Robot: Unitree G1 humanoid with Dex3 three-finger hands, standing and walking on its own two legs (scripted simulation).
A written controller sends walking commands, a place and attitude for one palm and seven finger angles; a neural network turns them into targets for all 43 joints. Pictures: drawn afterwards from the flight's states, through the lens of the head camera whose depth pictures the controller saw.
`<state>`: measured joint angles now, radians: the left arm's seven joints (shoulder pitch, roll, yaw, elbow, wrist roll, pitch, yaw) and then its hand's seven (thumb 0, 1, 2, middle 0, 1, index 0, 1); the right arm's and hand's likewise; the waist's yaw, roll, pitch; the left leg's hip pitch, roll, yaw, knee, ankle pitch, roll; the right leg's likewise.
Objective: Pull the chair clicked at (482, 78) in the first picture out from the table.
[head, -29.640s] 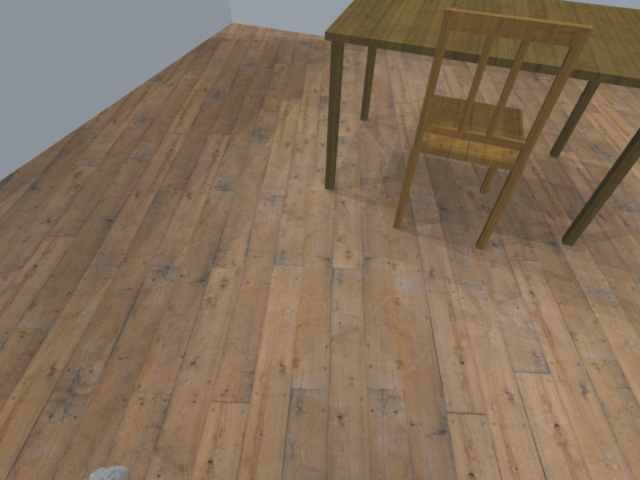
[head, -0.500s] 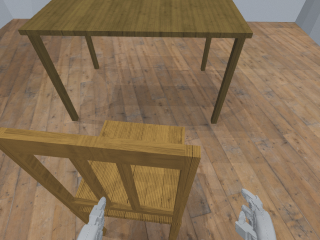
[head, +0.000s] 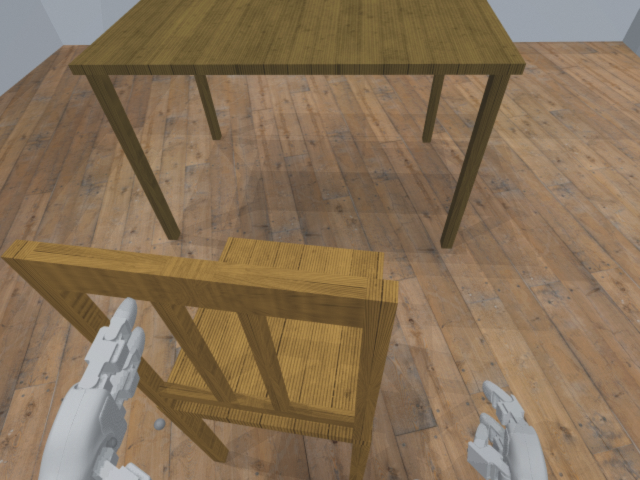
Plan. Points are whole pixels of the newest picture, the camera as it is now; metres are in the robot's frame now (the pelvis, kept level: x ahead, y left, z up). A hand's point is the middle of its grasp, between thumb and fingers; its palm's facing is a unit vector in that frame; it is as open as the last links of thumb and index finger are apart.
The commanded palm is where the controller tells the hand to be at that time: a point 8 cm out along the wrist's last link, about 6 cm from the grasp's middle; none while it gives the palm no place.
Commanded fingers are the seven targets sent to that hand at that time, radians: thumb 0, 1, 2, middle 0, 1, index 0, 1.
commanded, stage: draw the hand back to the body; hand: left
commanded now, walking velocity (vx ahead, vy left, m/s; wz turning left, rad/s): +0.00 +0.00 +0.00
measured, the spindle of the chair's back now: (200, 356) +0.28 +0.19 -0.02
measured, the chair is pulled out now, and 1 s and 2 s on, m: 0.65 0.65 0.65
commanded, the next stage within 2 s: step back with the hand held close in 1.04 s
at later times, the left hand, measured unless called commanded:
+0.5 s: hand (47, 348) +0.19 +0.24 +0.19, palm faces +0.42 -0.80 -0.44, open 11.7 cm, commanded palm +0.14 +0.28 +0.21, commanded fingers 0.00 0.65 0.78 -0.17 -0.25 -0.17 -0.25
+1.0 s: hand (29, 304) +0.22 +0.25 +0.21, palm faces +0.45 -0.78 -0.44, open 7.5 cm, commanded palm +0.17 +0.30 +0.24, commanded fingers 0.00 0.90 0.90 -0.20 -0.30 -0.20 -0.30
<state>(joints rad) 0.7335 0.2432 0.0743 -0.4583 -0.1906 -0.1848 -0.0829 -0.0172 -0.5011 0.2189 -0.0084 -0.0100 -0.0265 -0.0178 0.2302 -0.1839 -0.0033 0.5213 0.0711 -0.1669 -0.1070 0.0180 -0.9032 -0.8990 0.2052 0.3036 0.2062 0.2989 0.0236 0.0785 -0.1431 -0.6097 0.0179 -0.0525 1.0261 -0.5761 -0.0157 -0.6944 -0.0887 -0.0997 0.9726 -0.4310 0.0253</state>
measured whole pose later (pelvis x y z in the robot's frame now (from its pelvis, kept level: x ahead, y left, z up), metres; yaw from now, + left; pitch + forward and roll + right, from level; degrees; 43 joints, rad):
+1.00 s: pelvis +0.03 -0.01 +0.06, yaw -1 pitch -3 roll -1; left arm 0.50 0.34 0.32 -0.43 -0.05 -0.02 0.16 0.01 0.87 0.89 -0.21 -0.30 -0.21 -0.30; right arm 0.19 -0.24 0.00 0.68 0.02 -0.15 -0.11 0.02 -0.90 -0.90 0.20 0.30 0.21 0.30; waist 0.06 0.09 0.01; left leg -0.05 0.03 -0.02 0.45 -0.35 -0.02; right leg -0.16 -0.06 -0.10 0.45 -0.23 0.02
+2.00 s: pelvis -0.09 +0.00 +0.05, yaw -1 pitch -1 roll -1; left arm 0.53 0.43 0.44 -0.55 -0.02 -0.13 0.20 0.01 0.88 0.89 -0.21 -0.30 -0.21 -0.30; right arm 0.23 -0.22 0.00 0.58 0.02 -0.08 -0.11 0.01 -0.90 -0.90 0.21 0.30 0.21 0.30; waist -0.01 0.00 0.05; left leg -0.35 0.02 -0.03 0.62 -0.25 0.00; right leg -0.41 -0.06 -0.08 0.53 -0.18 0.02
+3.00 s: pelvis -0.16 +0.00 +0.06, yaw -1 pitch +1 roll -4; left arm 0.55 0.43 0.47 -0.65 -0.06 -0.25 0.15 0.01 0.89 0.89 -0.21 -0.30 -0.21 -0.30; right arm 0.17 -0.13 0.00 0.60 0.01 -0.17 -0.02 0.01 -0.90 -0.90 0.21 0.30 0.21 0.30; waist 0.02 -0.01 0.07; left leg -0.26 0.15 0.15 0.57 -0.32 -0.02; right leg -0.36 -0.01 -0.07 0.78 -0.40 0.02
